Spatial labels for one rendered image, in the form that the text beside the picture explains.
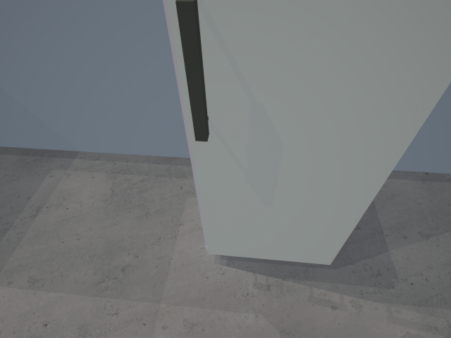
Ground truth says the fridge door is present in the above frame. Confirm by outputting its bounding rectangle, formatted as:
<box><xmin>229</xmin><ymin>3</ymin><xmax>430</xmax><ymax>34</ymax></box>
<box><xmin>167</xmin><ymin>0</ymin><xmax>451</xmax><ymax>265</ymax></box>

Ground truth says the handle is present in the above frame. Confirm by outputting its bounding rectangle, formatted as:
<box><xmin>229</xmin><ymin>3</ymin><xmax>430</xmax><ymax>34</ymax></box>
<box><xmin>175</xmin><ymin>0</ymin><xmax>209</xmax><ymax>142</ymax></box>

